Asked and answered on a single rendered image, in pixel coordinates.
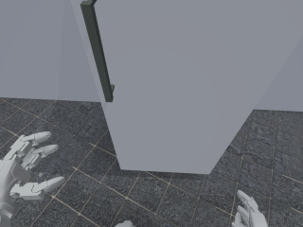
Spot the robot right hand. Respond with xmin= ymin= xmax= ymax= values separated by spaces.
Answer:
xmin=231 ymin=190 xmax=269 ymax=227

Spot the robot left hand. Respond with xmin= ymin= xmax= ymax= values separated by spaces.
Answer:
xmin=0 ymin=131 xmax=66 ymax=206

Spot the handle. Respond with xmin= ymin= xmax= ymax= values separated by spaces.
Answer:
xmin=80 ymin=0 xmax=115 ymax=102

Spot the left robot forearm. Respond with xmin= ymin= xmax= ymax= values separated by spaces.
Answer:
xmin=0 ymin=201 xmax=15 ymax=227

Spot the fridge door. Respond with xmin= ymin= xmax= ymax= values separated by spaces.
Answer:
xmin=71 ymin=0 xmax=303 ymax=175

